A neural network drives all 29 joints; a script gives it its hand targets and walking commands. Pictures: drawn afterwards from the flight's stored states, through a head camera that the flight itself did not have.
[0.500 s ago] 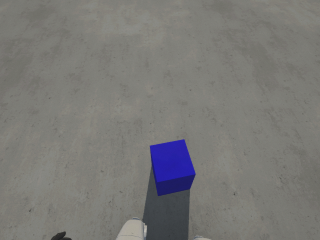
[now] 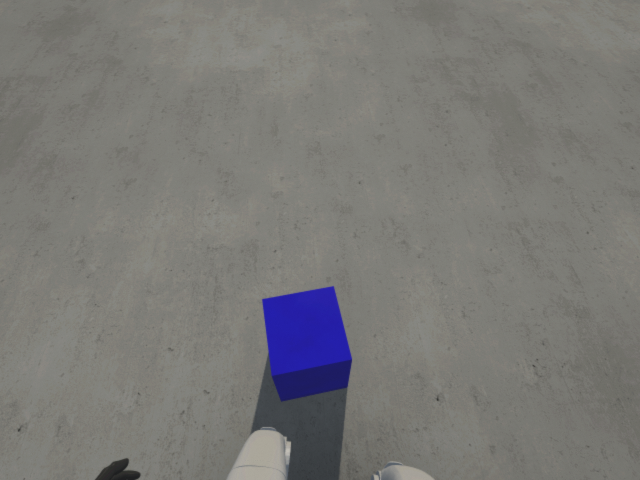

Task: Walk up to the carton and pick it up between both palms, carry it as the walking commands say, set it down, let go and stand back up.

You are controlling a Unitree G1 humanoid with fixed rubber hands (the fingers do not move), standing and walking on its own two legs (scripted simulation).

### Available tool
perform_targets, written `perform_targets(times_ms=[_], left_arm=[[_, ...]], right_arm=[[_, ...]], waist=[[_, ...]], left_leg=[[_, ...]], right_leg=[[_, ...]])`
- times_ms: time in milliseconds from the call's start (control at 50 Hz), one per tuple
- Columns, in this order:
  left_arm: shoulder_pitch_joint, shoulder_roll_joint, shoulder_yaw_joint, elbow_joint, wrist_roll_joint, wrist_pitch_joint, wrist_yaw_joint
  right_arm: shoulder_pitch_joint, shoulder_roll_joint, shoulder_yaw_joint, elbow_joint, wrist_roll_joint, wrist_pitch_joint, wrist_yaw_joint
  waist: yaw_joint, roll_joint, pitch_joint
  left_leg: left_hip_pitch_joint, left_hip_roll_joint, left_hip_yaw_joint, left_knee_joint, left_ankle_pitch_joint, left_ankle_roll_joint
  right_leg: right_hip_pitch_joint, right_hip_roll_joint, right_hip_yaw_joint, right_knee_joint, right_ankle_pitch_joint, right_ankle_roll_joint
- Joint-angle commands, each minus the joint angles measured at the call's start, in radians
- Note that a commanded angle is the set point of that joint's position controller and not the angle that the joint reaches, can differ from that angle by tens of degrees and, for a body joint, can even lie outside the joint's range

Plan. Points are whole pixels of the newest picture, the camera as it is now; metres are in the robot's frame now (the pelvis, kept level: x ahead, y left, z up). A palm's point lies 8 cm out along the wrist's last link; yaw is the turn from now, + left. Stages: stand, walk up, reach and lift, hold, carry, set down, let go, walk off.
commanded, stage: walk up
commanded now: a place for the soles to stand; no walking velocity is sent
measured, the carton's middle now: (306, 345) +0.50 +0.11 -0.61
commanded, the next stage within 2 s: none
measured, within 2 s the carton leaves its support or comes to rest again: neither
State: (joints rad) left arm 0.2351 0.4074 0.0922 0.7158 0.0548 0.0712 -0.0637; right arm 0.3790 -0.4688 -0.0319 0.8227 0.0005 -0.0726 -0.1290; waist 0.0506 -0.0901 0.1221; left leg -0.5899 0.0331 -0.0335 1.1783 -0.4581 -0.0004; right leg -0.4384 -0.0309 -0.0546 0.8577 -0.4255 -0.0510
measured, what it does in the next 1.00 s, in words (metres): steps on the spot: left foot, then left foot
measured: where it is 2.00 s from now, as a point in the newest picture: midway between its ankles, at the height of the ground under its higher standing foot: outside the picture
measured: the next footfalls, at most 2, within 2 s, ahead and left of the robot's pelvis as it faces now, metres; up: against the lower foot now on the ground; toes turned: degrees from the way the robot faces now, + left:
left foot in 0.30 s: +0.13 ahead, +0.16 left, +0.00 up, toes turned +4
left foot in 0.88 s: +0.14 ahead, +0.14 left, +0.00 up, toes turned +5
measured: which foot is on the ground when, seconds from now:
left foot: up 0.00-0.28, down 0.30-0.52, up 0.54-0.86, down 0.88-1.00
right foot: down 0.00-1.00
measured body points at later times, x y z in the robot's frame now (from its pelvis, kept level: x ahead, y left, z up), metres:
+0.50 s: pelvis +0.02 -0.02 -0.02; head +0.06 +0.01 +0.43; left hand +0.11 +0.31 -0.13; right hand +0.08 -0.37 -0.09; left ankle +0.09 +0.16 -0.70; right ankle +0.04 -0.11 -0.70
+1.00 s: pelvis +0.03 -0.01 -0.01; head +0.05 +0.01 +0.44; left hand +0.09 +0.32 -0.12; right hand +0.11 -0.35 -0.09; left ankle +0.10 +0.14 -0.70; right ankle +0.04 -0.12 -0.69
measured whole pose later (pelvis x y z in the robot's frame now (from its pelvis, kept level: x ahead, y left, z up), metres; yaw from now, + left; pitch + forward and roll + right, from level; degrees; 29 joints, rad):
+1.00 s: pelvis +0.03 -0.01 -0.01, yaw +6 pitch -2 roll +0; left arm 0.20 0.41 0.09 0.79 0.00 0.04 -0.02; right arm 0.37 -0.45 -0.03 0.82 0.00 -0.05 -0.06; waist 0.03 -0.03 0.10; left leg -0.51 0.03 -0.04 0.85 -0.32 0.00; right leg -0.42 -0.05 -0.10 1.00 -0.60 -0.04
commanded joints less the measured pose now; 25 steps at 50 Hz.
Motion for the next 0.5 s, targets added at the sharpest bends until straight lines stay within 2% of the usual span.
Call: perform_targets(times_ms=[0,40,80,160,200,220,240,260,280,300,320,340,360,380,400,420,440,460,480], left_arm=[[0.051,0.222,0.096,-0.069,-0.013,-0.041,0.045],[0.089,0.217,0.089,-0.061,-0.014,-0.044,0.053],[0.106,0.22,0.086,-0.063,-0.01,-0.043,0.058],[0.074,0.208,0.078,-0.081,-0.004,-0.037,0.061],[0.03,0.205,0.072,-0.099,-0.002,-0.032,0.058],[-0.01,0.203,0.069,-0.111,-0.005,-0.028,0.055],[-0.069,0.203,0.063,-0.129,-0.016,-0.026,0.053],[-0.108,0.174,0.05,-0.147,-0.029,-0.031,0.05],[-0.098,0.128,0.044,-0.166,-0.042,-0.038,0.051],[-0.092,0.156,0.055,-0.15,-0.043,-0.025,0.056],[-0.069,0.196,0.07,-0.115,-0.045,-0.01,0.057],[-0.051,0.205,0.072,-0.099,-0.048,-0.008,0.054],[-0.034,0.201,0.077,-0.085,-0.04,-0.007,0.047],[-0.009,0.199,0.088,-0.063,-0.035,-0.006,0.037],[0.024,0.193,0.096,-0.049,-0.034,-0.007,0.027],[0.038,0.183,0.099,-0.042,-0.033,-0.012,0.023],[0.058,0.181,0.1,-0.03,-0.035,-0.019,0.021],[0.1,0.175,0.098,-0.014,-0.033,-0.029,0.022],[0.134,0.2,0.102,-0.004,-0.019,-0.045,0.029]], right_arm=[[0.092,-0.192,-0.057,0.018,-0.016,-0.004,0.008],[0.064,-0.178,-0.047,0.004,-0.013,-0.002,0.013],[0.064,-0.168,-0.04,-0.001,-0.009,0.0,0.014],[0.092,-0.157,-0.039,-0.006,-0.007,0.001,0.013],[0.133,-0.153,-0.042,-0.001,-0.009,-0.002,0.014],[0.182,-0.15,-0.046,0.012,-0.012,-0.006,0.013],[0.253,-0.15,-0.053,0.031,-0.017,-0.012,0.01],[0.313,-0.196,-0.074,0.034,-0.032,-0.016,0.003],[0.32,-0.298,-0.103,0.002,-0.051,-0.015,-0.005],[0.238,-0.325,-0.099,-0.035,-0.039,-0.014,0.001],[0.161,-0.325,-0.103,-0.047,-0.015,-0.017,-0.002],[0.065,-0.329,-0.101,-0.063,-0.022,-0.014,-0.004],[-0.009,-0.328,-0.102,-0.066,-0.029,-0.008,-0.002],[-0.054,-0.325,-0.101,-0.067,-0.038,-0.002,0.003],[-0.054,-0.317,-0.099,-0.068,-0.049,0.003,0.011],[-0.032,-0.311,-0.098,-0.063,-0.059,0.006,0.019],[-0.037,-0.314,-0.096,-0.065,-0.062,0.011,0.027],[-0.054,-0.3,-0.09,-0.066,-0.062,0.018,0.035],[-0.023,-0.241,-0.074,-0.058,-0.058,0.024,0.041]], waist=[[0.032,-0.059,-0.133],[0.057,-0.07,-0.17],[0.067,-0.093,-0.205],[0.049,-0.122,-0.224],[0.021,-0.121,-0.237],[-0.014,-0.099,-0.249],[-0.076,-0.05,-0.262],[-0.133,0.031,-0.286],[-0.154,0.288,-0.316],[-0.115,0.281,-0.283],[-0.077,0.17,-0.181],[-0.043,0.146,-0.11],[-0.016,0.153,-0.044],[-0.002,0.215,0.006],[-0.005,0.26,0.015],[-0.016,0.28,-0.001],[-0.009,0.285,-0.031],[0.011,0.261,-0.078],[0.029,0.119,-0.121]], left_leg=[[-0.192,-0.002,0.02,-0.075,0.045,0.021],[-0.197,-0.014,0.031,-0.13,0.023,0.02],[-0.194,-0.025,0.053,-0.162,0.018,0.018],[-0.116,-0.021,0.113,-0.254,0.042,0.032],[-0.014,-0.029,0.155,-0.338,0.09,0.046],[0.089,-0.042,0.179,-0.42,0.173,0.051],[0.252,-0.062,0.199,-0.54,0.328,0.061],[0.419,-0.005,0.069,-0.552,0.389,0.114],[0.55,0.22,-0.345,-0.565,0.617,0.227],[0.466,0.364,-0.626,-0.626,0.631,0.365],[0.256,0.397,-0.602,-0.675,0.368,0.392],[0.093,0.372,-0.577,-0.684,0.173,0.372],[-0.012,0.317,-0.498,-0.694,-0.048,0.312],[-0.099,0.258,-0.437,-0.708,-0.175,0.257],[-0.122,0.2,-0.379,-0.708,-0.218,0.218],[-0.13,0.177,-0.365,-0.708,-0.24,0.202],[-0.165,0.158,-0.338,-0.692,-0.261,0.185],[-0.174,0.136,-0.29,-0.623,-0.229,0.16],[-0.199,0.085,-0.216,-0.425,-0.196,0.131]], right_leg=[[0.391,-0.179,0.207,-0.305,0.374,0.0],[0.478,-0.177,0.175,-0.275,0.542,-0.012],[0.531,-0.181,0.154,-0.249,0.669,-0.021],[0.486,-0.192,0.112,-0.202,0.743,-0.051],[0.411,-0.189,0.069,-0.142,0.706,-0.063],[0.342,-0.174,0.029,-0.08,0.644,-0.061],[0.228,-0.152,-0.021,0.041,0.592,-0.046],[0.061,-0.125,-0.03,0.19,0.555,-0.011],[-0.194,-0.045,-0.033,0.373,0.242,0.047],[-0.259,-0.018,0.098,0.417,-0.224,0.074],[-0.173,-0.077,0.189,0.463,-0.245,0.083],[-0.138,-0.076,0.198,0.459,-0.253,0.082],[-0.108,-0.083,0.196,0.387,-0.242,0.064],[-0.058,-0.067,0.159,0.318,-0.22,0.055],[-0.015,-0.04,0.112,0.235,-0.202,0.044],[0.04,-0.017,0.077,0.152,-0.182,0.035],[0.152,0.004,0.043,0.049,-0.142,0.028],[0.26,0.021,0.027,-0.087,-0.097,0.02],[0.316,-0.016,0.125,-0.25,-0.165,0.014]])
